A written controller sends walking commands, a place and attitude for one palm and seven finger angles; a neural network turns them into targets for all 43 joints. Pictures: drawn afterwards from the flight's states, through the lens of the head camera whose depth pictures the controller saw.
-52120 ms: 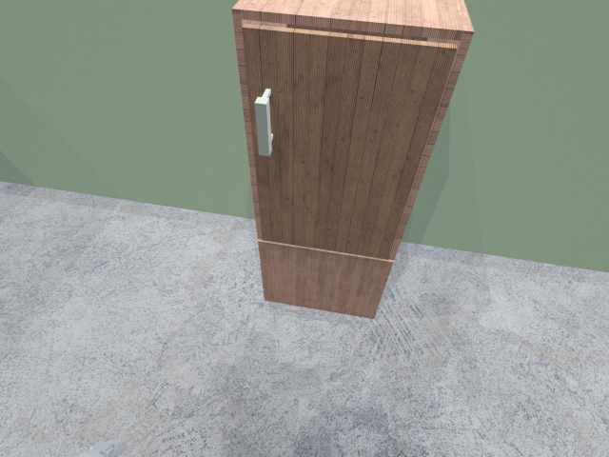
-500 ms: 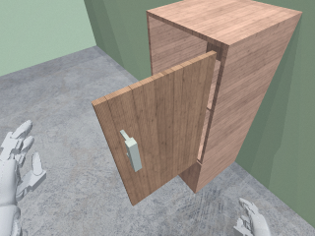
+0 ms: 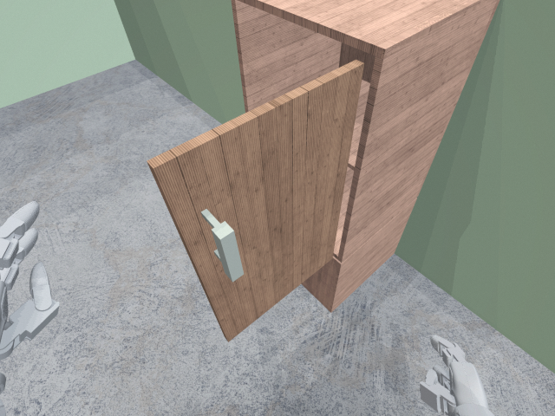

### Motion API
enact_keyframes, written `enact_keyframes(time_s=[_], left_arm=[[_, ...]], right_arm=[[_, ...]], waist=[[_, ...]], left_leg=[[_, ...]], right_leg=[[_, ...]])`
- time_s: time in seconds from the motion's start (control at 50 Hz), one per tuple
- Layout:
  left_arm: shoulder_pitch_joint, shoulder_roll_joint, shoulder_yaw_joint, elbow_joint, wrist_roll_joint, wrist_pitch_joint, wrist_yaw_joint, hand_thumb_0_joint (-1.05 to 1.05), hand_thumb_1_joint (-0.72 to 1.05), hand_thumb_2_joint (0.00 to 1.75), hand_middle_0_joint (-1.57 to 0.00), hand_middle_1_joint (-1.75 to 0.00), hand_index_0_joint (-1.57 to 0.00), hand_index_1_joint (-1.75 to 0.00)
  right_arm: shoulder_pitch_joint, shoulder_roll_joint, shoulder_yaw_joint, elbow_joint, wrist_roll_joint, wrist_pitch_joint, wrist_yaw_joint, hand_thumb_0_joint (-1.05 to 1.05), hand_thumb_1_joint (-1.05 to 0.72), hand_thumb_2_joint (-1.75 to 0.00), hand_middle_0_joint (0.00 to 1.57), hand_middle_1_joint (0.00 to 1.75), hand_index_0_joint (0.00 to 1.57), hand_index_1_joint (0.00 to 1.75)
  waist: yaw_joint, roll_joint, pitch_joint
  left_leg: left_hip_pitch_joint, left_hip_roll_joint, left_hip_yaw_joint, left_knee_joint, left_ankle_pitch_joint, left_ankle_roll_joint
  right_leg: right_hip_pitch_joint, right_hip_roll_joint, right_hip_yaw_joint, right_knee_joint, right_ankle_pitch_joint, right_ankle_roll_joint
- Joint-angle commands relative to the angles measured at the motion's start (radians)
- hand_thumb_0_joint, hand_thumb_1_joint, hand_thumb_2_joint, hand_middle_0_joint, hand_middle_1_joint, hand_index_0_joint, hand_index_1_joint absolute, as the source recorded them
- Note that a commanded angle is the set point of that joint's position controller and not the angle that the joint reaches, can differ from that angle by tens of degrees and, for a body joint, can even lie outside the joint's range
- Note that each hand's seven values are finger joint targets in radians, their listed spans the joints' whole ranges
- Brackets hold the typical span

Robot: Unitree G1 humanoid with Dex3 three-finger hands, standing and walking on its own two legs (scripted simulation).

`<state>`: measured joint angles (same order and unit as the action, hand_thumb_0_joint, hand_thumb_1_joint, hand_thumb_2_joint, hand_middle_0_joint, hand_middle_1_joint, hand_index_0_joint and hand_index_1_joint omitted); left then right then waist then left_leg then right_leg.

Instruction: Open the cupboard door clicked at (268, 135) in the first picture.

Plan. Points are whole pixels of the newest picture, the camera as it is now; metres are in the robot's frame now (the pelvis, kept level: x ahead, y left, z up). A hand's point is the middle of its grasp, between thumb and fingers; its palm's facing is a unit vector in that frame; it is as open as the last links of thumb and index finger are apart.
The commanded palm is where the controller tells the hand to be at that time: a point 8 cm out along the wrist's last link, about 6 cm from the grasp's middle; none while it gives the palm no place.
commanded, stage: step back with the hand held close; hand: left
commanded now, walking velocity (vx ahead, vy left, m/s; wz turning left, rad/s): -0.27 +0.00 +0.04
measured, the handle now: (221, 245) +0.35 +0.12 +0.04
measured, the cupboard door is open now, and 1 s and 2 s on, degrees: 89 89 89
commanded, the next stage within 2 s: stop stepping back and stand still in 0.62 s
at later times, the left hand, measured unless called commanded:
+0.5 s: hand out of the picture +0.06 +0.30 +0.16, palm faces +0.47 -0.73 -0.49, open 7.4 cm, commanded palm +0.00 +0.34 +0.17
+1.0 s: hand out of the picture -0.06 +0.26 +0.16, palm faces +0.35 -0.80 -0.49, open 7.4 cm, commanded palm -0.10 +0.31 +0.17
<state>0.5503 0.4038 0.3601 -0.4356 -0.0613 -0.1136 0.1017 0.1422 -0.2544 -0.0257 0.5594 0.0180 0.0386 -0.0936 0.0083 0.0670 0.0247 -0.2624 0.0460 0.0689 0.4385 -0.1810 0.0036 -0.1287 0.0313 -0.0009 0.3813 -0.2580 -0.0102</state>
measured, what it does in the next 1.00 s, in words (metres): walks backwards: left foot, then right foot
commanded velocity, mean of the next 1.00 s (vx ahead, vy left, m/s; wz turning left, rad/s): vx -0.13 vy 0.01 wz -0.01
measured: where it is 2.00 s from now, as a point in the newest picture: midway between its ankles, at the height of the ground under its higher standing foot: outside the picture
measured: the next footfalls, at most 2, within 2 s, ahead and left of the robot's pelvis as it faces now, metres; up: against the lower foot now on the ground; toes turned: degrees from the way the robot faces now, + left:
left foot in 0.58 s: -0.03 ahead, +0.13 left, +0.00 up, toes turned +4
right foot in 0.90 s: -0.29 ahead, -0.07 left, +0.00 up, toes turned -2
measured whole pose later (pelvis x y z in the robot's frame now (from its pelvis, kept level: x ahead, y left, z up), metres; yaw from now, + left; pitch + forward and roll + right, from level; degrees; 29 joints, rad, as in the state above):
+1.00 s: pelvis -0.25 +0.02 -0.01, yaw -1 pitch +1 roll +0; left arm 0.65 0.46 0.41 -0.60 -0.07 -0.17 0.15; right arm 0.23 -0.20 0.00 0.65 -0.01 -0.07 -0.06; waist 0.01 -0.02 -0.03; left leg -0.53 0.00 0.01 0.72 -0.23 -0.02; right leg -0.12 0.06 -0.03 0.46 -0.37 -0.07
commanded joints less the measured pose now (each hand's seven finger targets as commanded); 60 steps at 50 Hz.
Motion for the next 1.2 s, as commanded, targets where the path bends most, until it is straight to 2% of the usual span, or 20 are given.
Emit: enact_keyframes(time_s=[0.0, 0.1, 0.3, 0.36, 0.4, 0.46, 0.5, 0.54, 0.58, 0.6, 0.64, 0.68, 0.82, 0.84, 0.88, 0.92, 0.98, 1.04, 1.12, 1.18], left_arm=[[0.000, 0.218, 0.180, -0.229, -0.003, -0.061, 0.043, 0.00, 0.90, 0.90, -0.20, -0.30, -0.20, -0.30], [0.021, 0.223, 0.190, -0.290, -0.001, -0.079, 0.056, 0.00, 0.90, 0.90, -0.20, -0.30, -0.20, -0.30], [-0.010, 0.180, 0.217, -0.278, 0.040, -0.132, 0.063, 0.00, 0.90, 0.90, -0.20, -0.30, -0.20, -0.30], [-0.011, 0.192, 0.218, -0.298, 0.026, -0.142, 0.058, 0.00, 0.90, 0.90, -0.20, -0.30, -0.20, -0.30], [-0.010, 0.188, 0.188, -0.314, 0.008, -0.145, 0.061, 0.00, 0.90, 0.90, -0.20, -0.30, -0.20, -0.30], [-0.079, 0.214, 0.177, -0.359, 0.006, -0.156, 0.079, 0.00, 0.90, 0.90, -0.20, -0.30, -0.20, -0.30], [-0.075, 0.205, 0.165, -0.314, 0.018, -0.134, 0.080, 0.00, 0.90, 0.90, -0.20, -0.30, -0.20, -0.30], [-0.155, 0.217, 0.163, -0.316, 0.016, -0.126, 0.079, 0.00, 0.90, 0.90, -0.20, -0.30, -0.20, -0.30], [-0.193, 0.229, 0.181, -0.307, 0.023, -0.129, 0.081, 0.00, 0.90, 0.90, -0.20, -0.30, -0.20, -0.30], [-0.148, 0.205, 0.176, -0.234, 0.018, -0.133, 0.078, 0.00, 0.90, 0.90, -0.20, -0.30, -0.20, -0.30], [-0.077, 0.205, 0.198, -0.227, 0.010, -0.131, 0.068, 0.00, 0.90, 0.90, -0.20, -0.30, -0.20, -0.30], [-0.041, 0.179, 0.185, -0.251, 0.007, -0.135, 0.065, 0.00, 0.90, 0.90, -0.20, -0.30, -0.20, -0.30], [0.069, 0.198, 0.195, -0.399, -0.010, -0.108, 0.076, 0.00, 0.90, 0.90, -0.20, -0.30, -0.20, -0.30], [0.076, 0.210, 0.201, -0.392, -0.006, -0.105, 0.076, 0.00, 0.90, 0.90, -0.20, -0.30, -0.20, -0.30], [0.066, 0.252, 0.226, -0.379, -0.011, -0.112, 0.076, 0.00, 0.90, 0.90, -0.20, -0.30, -0.20, -0.30], [-0.025, 0.301, 0.268, -0.394, -0.012, -0.123, 0.094, 0.00, 0.90, 0.90, -0.20, -0.30, -0.20, -0.30], [-0.044, 0.219, 0.204, -0.242, -0.001, -0.099, 0.086, 0.00, 0.90, 0.90, -0.20, -0.30, -0.20, -0.30], [-0.123, 0.178, 0.143, -0.127, 0.016, -0.110, 0.083, 0.00, 0.90, 0.90, -0.20, -0.30, -0.20, -0.30], [-0.162, 0.155, 0.103, -0.061, 0.026, -0.113, 0.069, 0.00, 0.90, 0.90, -0.20, -0.30, -0.20, -0.30], [-0.138, 0.193, 0.136, -0.160, 0.030, -0.138, 0.062, 0.00, 0.90, 0.90, -0.20, -0.30, -0.20, -0.30]], right_arm=[[-0.081, -0.085, -0.027, -0.180, 0.004, -0.037, -0.011, 0.00, -0.90, -0.90, 0.20, 0.30, 0.20, 0.30], [-0.067, -0.095, -0.027, -0.192, -0.001, -0.052, -0.008, 0.00, -0.90, -0.90, 0.20, 0.30, 0.20, 0.30], [-0.054, -0.116, -0.035, -0.179, -0.010, -0.131, 0.003, 0.00, -0.90, -0.90, 0.20, 0.30, 0.20, 0.30], [-0.049, -0.106, -0.039, -0.165, -0.015, -0.150, 0.009, 0.00, -0.90, -0.90, 0.20, 0.30, 0.20, 0.30], [-0.035, -0.080, -0.031, -0.146, -0.016, -0.158, 0.017, 0.00, -0.90, -0.90, 0.20, 0.30, 0.20, 0.30], [0.004, -0.071, -0.041, -0.088, -0.009, -0.166, 0.019, 0.00, -0.90, -0.90, 0.20, 0.30, 0.20, 0.30], [-0.010, -0.062, -0.033, -0.097, -0.015, -0.157, 0.010, 0.00, -0.90, -0.90, 0.20, 0.30, 0.20, 0.30], [-0.037, -0.074, -0.019, -0.094, -0.018, -0.154, -0.005, 0.00, -0.90, -0.90, 0.20, 0.30, 0.20, 0.30], [-0.060, -0.096, -0.019, -0.088, -0.021, -0.160, -0.018, 0.00, -0.90, -0.90, 0.20, 0.30, 0.20, 0.30], [-0.028, -0.086, -0.022, -0.080, -0.016, -0.168, -0.010, 0.00, -0.90, -0.90, 0.20, 0.30, 0.20, 0.30], [-0.037, -0.084, -0.029, -0.089, -0.044, -0.174, 0.005, 0.00, -0.90, -0.90, 0.20, 0.30, 0.20, 0.30], [-0.039, -0.078, -0.034, -0.095, -0.041, -0.179, 0.023, 0.00, -0.90, -0.90, 0.20, 0.30, 0.20, 0.30], [-0.048, -0.068, -0.021, -0.130, -0.021, -0.186, 0.036, 0.00, -0.90, -0.90, 0.20, 0.30, 0.20, 0.30], [-0.043, -0.059, -0.018, -0.128, -0.021, -0.181, 0.033, 0.00, -0.90, -0.90, 0.20, 0.30, 0.20, 0.30], [-0.027, -0.051, -0.017, -0.105, -0.031, -0.161, 0.030, 0.00, -0.90, -0.90, 0.20, 0.30, 0.20, 0.30], [-0.026, -0.060, -0.007, -0.080, -0.033, -0.168, 0.023, 0.00, -0.90, -0.90, 0.20, 0.30, 0.20, 0.30], [-0.023, -0.070, -0.015, -0.065, -0.011, -0.174, 0.013, 0.00, -0.90, -0.90, 0.20, 0.30, 0.20, 0.30], [0.002, -0.074, -0.006, -0.030, -0.012, -0.196, -0.003, 0.00, -0.90, -0.90, 0.20, 0.30, 0.20, 0.30], [0.006, -0.110, -0.021, -0.049, -0.001, -0.195, -0.007, 0.00, -0.90, -0.90, 0.20, 0.30, 0.20, 0.30], [0.000, -0.081, -0.005, -0.051, -0.011, -0.196, 0.004, 0.00, -0.90, -0.90, 0.20, 0.30, 0.20, 0.30]], waist=[[0.007, -0.061, -0.188], [0.008, 0.027, -0.180], [0.014, 0.179, -0.080], [0.009, 0.088, -0.082], [-0.012, -0.028, -0.080], [-0.024, -0.253, -0.213], [-0.031, -0.229, -0.172], [-0.032, -0.099, -0.090], [-0.002, 0.125, -0.088], [-0.002, 0.119, -0.122], [0.007, 0.192, -0.162], [0.004, 0.108, -0.145], [-0.006, 0.199, -0.190], [-0.013, 0.137, -0.167], [-0.026, -0.118, -0.128], [-0.012, -0.135, -0.144], [-0.025, -0.128, -0.058], [-0.026, -0.090, -0.009], [-0.016, -0.068, 0.017], [-0.018, -0.077, -0.003]], left_leg=[[0.188, 0.036, -0.024, 0.020, 0.367, 0.027], [0.100, 0.054, -0.063, -0.028, 0.254, 0.030], [-0.466, 0.183, -0.239, -0.302, -0.576, 0.100], [-0.351, 0.138, -0.202, -0.212, -0.492, 0.072], [-0.099, 0.037, -0.115, -0.042, -0.292, 0.012], [0.197, -0.044, -0.054, 0.336, -0.074, -0.015], [0.104, -0.036, -0.065, 0.308, -0.095, -0.008], [0.084, -0.001, -0.086, 0.060, 0.114, -0.005], [0.055, 0.144, -0.207, -0.074, 0.426, 0.030], [0.061, 0.188, -0.202, -0.097, 0.482, 0.052], [-0.107, 0.278, -0.334, -0.236, 0.173, 0.116], [-0.162, 0.293, -0.330, -0.238, -0.001, 0.158], [-0.138, 0.095, -0.138, -0.301, -0.445, -0.008], [-0.116, 0.031, -0.073, -0.206, -0.390, -0.039], [0.049, -0.035, -0.049, 0.253, -0.129, -0.040], [-0.095, -0.021, -0.089, 0.439, -0.075, -0.028], [-0.175, -0.001, -0.090, 0.332, -0.092, -0.010], [-0.006, -0.029, -0.023, 0.072, -0.070, 0.030], [0.065, 0.063, -0.148, 0.043, 0.029, 0.088], [-0.038, 0.044, -0.154, 0.016, 0.026, 0.069]], right_leg=[[-0.069, -0.079, 0.025, -0.005, 0.491, 0.037], [-0.058, -0.049, 0.018, 0.026, 0.294, 0.029], [0.196, 0.053, -0.032, 0.327, -0.032, 0.024], [0.067, 0.038, 0.002, 0.193, -0.110, -0.004], [-0.192, -0.048, 0.131, -0.029, -0.156, -0.055], [-0.373, -0.237, 0.274, -0.099, 0.193, -0.117], [-0.303, -0.240, 0.239, -0.040, 0.367, -0.094], [-0.271, -0.135, 0.152, 0.052, 0.386, -0.018], [-0.203, -0.003, 0.058, 0.178, 0.160, 0.030], [-0.161, 0.014, 0.054, 0.255, 0.001, 0.025], [-0.090, 0.047, 0.049, 0.517, -0.251, 0.024], [-0.105, 0.035, 0.080, 0.590, -0.218, 0.015], [0.092, 0.081, -0.120, 0.085, -0.240, -0.018], [0.070, 0.049, -0.091, -0.043, -0.239, -0.035], [-0.266, -0.221, 0.233, -0.233, -0.265, -0.139], [-0.199, -0.340, 0.287, -0.192, -0.023, -0.189], [-0.094, -0.268, 0.221, -0.096, 0.111, -0.127], [-0.123, -0.195, 0.128, -0.003, 0.144, -0.069], [-0.184, -0.093, 0.100, 0.072, 0.185, 0.037], [-0.092, -0.088, 0.078, 0.037, 0.107, 0.003]])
